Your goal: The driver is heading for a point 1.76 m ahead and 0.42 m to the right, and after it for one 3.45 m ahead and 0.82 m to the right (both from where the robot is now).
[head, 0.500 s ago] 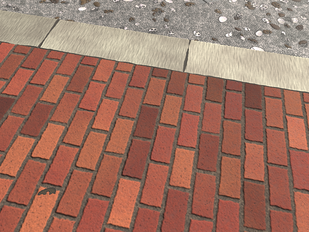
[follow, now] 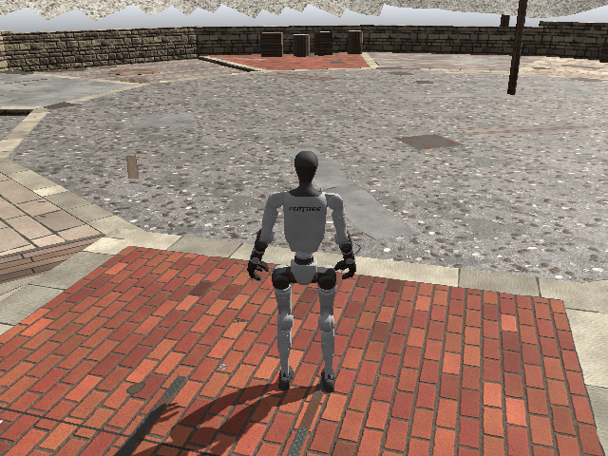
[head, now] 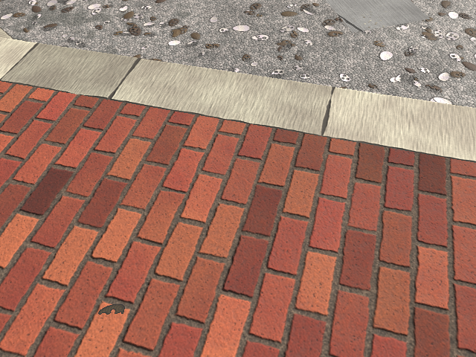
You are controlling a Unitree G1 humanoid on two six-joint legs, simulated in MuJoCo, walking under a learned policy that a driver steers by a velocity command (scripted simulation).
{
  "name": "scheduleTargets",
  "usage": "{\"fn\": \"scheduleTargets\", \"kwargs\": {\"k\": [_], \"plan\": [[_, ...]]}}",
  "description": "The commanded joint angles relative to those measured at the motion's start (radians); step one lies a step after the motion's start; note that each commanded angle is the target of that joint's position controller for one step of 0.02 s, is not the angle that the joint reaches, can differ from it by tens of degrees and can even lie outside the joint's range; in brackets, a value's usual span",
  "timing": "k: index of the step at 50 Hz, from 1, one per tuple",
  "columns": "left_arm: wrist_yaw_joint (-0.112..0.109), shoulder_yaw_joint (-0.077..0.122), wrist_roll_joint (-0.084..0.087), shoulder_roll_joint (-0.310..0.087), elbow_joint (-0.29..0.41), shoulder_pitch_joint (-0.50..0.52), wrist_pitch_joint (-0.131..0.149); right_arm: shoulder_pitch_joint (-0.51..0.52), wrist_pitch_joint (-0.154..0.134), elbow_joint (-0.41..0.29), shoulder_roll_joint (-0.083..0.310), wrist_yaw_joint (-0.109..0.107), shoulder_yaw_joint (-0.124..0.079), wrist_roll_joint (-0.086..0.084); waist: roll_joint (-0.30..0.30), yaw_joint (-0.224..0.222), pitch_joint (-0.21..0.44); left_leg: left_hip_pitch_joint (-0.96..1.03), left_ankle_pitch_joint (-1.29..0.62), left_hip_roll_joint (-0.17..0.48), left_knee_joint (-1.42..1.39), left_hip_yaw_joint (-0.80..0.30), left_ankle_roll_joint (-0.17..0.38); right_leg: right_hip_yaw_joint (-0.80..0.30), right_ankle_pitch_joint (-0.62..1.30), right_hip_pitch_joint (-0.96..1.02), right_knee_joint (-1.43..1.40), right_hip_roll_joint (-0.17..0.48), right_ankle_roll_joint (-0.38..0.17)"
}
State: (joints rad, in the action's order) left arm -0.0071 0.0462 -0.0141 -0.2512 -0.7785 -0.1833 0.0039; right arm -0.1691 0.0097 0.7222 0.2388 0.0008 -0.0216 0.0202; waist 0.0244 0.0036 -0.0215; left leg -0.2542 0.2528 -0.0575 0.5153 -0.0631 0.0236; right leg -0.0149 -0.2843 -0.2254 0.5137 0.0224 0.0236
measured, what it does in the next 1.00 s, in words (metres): walks ahead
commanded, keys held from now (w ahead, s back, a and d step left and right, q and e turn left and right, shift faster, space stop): no key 0.40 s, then w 0.36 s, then w+e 0.24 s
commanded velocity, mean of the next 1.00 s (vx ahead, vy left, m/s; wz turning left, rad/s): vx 0.19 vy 0.00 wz -0.04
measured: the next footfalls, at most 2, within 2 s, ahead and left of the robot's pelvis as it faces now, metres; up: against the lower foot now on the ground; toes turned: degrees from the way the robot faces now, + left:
right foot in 1.14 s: +0.43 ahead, -0.13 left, +0.00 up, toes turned -11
left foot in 1.62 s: +0.75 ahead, -0.03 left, +0.00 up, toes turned -27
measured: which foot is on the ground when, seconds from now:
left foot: down 0.00-1.00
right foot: down 0.00-0.66, up 0.68-1.00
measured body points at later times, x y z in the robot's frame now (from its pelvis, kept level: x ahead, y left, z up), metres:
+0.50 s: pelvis +0.01 -0.02 +0.00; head +0.01 -0.02 +0.45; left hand +0.10 +0.24 -0.13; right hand +0.10 -0.28 -0.13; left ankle +0.01 +0.10 -0.73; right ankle -0.01 -0.13 -0.74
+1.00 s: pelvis +0.17 +0.01 +0.00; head +0.20 +0.02 +0.45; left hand +0.38 +0.23 -0.11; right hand +0.11 -0.24 -0.13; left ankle +0.04 +0.11 -0.74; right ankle +0.35 -0.15 -0.69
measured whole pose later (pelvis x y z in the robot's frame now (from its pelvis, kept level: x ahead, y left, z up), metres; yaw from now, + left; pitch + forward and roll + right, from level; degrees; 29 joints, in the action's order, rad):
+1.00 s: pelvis +0.17 +0.01 +0.00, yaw -5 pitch +1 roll +1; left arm 0.04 0.04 0.03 -0.27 -0.82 -0.08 0.06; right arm -0.43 -0.09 0.96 0.21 -0.01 -0.03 0.01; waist -0.04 0.07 -0.02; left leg 0.13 0.30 -0.04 0.14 0.10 0.03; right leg 0.00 0.03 -0.68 0.70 0.07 -0.03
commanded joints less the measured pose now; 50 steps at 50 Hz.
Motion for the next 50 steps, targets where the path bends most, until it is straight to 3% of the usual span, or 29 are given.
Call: {"fn": "scheduleTargets", "kwargs": {"k": [1,9,20,21,23,25,26,27,29,31,32,33,34,35,36,37,38,40,43,46,50], "plan": [[-0.001,0.019,-0.003,-0.113,0.059,0.039,0.032,0.026,0.000,-0.061,0.117,-0.010,-0.039,-0.001,-0.108,0.005,0.040,0.024,-0.081,0.069,-0.057,-0.070,0.019,-0.072,0.105,-0.013,-0.097,0.068,-0.042],[-0.013,0.006,0.003,-0.104,0.033,0.020,0.030,-0.011,-0.005,-0.009,0.098,-0.019,-0.043,-0.007,-0.026,-0.005,0.031,0.029,-0.127,0.072,-0.059,-0.071,0.005,-0.059,0.107,-0.003,-0.077,0.048,-0.047],[-0.009,-0.004,0.007,-0.089,-0.042,0.010,0.031,-0.041,-0.002,0.071,0.100,-0.037,-0.050,-0.011,-0.022,-0.002,0.020,0.072,-0.171,0.078,-0.064,-0.067,-0.008,-0.047,0.113,-0.009,-0.095,0.029,-0.050],[-0.009,-0.005,0.007,-0.087,-0.058,-0.007,0.029,-0.057,-0.001,0.087,0.094,-0.039,-0.049,-0.012,-0.029,-0.002,0.039,0.080,-0.083,0.064,-0.062,-0.051,-0.006,-0.041,0.016,-0.003,-0.107,0.021,-0.054],[-0.015,0.009,0.021,-0.126,-0.072,-0.024,0.022,-0.064,-0.002,0.099,0.102,-0.042,-0.056,-0.023,-0.075,-0.010,-0.015,-0.012,0.238,0.014,-0.004,0.001,0.009,-0.086,-0.315,-0.033,-0.143,0.031,-0.100],[-0.020,0.018,0.032,-0.160,-0.085,-0.081,0.030,-0.024,-0.029,0.077,0.081,-0.037,-0.051,-0.034,-0.158,-0.035,-0.092,-0.170,0.282,0.004,0.123,0.053,0.013,-0.294,-0.553,-0.015,-0.270,0.168,-0.192],[-0.022,0.027,0.034,-0.189,-0.092,-0.093,0.037,-0.002,-0.049,0.066,0.067,-0.030,-0.048,-0.043,-0.207,-0.035,-0.124,-0.220,0.211,0.021,0.201,0.081,0.012,-0.422,-0.588,-0.003,-0.335,0.265,-0.246],[-0.024,0.032,0.033,-0.196,-0.094,-0.095,0.045,0.024,-0.065,0.059,0.075,-0.023,-0.050,-0.046,-0.203,-0.043,-0.149,-0.248,0.191,0.061,0.244,0.050,0.021,-0.484,-0.541,-0.016,-0.361,0.309,-0.277],[-0.019,0.032,0.034,-0.188,-0.086,-0.068,0.055,0.015,-0.086,0.064,0.080,-0.008,-0.053,-0.050,-0.181,-0.025,-0.125,-0.236,0.236,0.091,0.205,0.045,0.042,-0.432,-0.396,0.023,-0.350,0.299,-0.260],[-0.012,0.032,0.053,-0.186,-0.071,0.010,0.047,-0.080,-0.098,0.117,0.070,0.003,-0.056,-0.049,-0.164,0.039,-0.076,0.039,0.063,0.054,-0.020,0.108,0.053,-0.255,-0.255,-0.080,-0.298,0.198,-0.198],[-0.010,0.029,0.050,-0.170,-0.072,0.008,0.045,-0.156,-0.097,0.162,0.079,0.004,-0.067,-0.042,-0.145,0.064,-0.037,0.191,-0.029,0.018,-0.049,0.127,0.036,-0.186,-0.191,-0.139,-0.230,0.144,-0.171],[-0.008,0.017,0.043,-0.131,-0.067,0.022,0.048,-0.245,-0.094,0.193,0.100,0.002,-0.078,-0.040,-0.088,0.098,-0.003,0.306,-0.018,0.055,-0.071,0.061,0.042,-0.115,-0.121,-0.205,-0.102,0.096,-0.135],[-0.003,-0.006,0.029,-0.054,-0.040,0.045,0.059,-0.359,-0.094,0.208,0.172,-0.007,-0.095,-0.039,0.150,0.129,0.037,0.437,0.124,0.257,-0.221,-0.272,0.122,0.020,-0.094,-0.364,0.237,-0.014,-0.060],[-0.007,0.001,0.044,-0.075,-0.001,0.065,0.078,-0.409,-0.103,0.211,0.235,0.007,-0.103,-0.032,0.285,0.135,0.025,0.462,0.218,0.426,-0.346,-0.626,0.260,-0.007,-0.274,-0.535,0.466,-0.076,-0.047],[-0.004,0.015,0.061,-0.128,-0.010,0.050,0.089,-0.325,-0.115,0.191,0.169,0.009,-0.080,-0.025,0.141,0.087,-0.035,0.418,0.276,0.438,-0.345,-0.599,0.273,-0.077,-0.253,-0.612,0.606,-0.001,-0.067],[0.006,0.016,0.069,-0.131,-0.023,0.031,0.097,-0.266,-0.122,0.170,0.130,0.010,-0.067,-0.024,0.093,0.059,-0.066,0.397,0.271,0.395,-0.349,-0.495,0.237,-0.085,-0.146,-0.640,0.632,0.039,-0.091],[0.010,0.017,0.059,-0.125,-0.034,0.029,0.103,-0.227,-0.123,0.157,0.130,0.012,-0.062,-0.024,0.060,0.045,-0.069,0.379,0.202,0.359,-0.364,-0.409,0.204,-0.067,-0.061,-0.641,0.618,0.067,-0.099],[0.024,0.020,0.046,-0.115,-0.041,0.042,0.098,-0.211,-0.113,0.157,0.096,0.011,-0.046,-0.018,0.061,0.035,-0.070,0.351,-0.041,0.308,-0.382,-0.233,0.150,-0.055,0.055,-0.605,0.556,0.102,-0.091],[0.040,0.009,0.042,-0.067,-0.036,0.069,0.082,-0.267,-0.104,0.181,0.102,-0.002,-0.045,-0.010,0.058,0.051,-0.060,0.324,-0.284,0.266,-0.387,-0.062,0.140,-0.018,0.158,-0.590,0.483,0.086,-0.054],[0.041,-0.007,0.040,-0.041,0.020,0.179,0.076,-0.254,-0.105,0.182,0.131,-0.015,-0.045,-0.007,0.047,0.065,-0.092,0.226,-0.295,0.244,-0.427,0.050,0.130,0.005,0.291,-0.513,0.273,0.053,-0.036],[0.060,-0.016,0.041,-0.042,0.076,0.281,0.077,-0.287,-0.109,0.204,0.148,-0.020,-0.046,-0.020,0.042,0.080,-0.127,0.237,-0.316,0.280,-0.449,0.126,0.124,0.048,0.372,-0.433,0.108,0.030,-0.063]]}}
Velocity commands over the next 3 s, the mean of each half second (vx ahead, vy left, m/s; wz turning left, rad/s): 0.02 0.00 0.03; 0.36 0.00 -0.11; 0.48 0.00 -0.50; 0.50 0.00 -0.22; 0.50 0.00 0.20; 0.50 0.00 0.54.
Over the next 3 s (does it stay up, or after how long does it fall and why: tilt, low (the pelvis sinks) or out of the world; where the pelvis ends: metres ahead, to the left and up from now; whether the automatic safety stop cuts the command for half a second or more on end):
stays up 1.21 -0.35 0.01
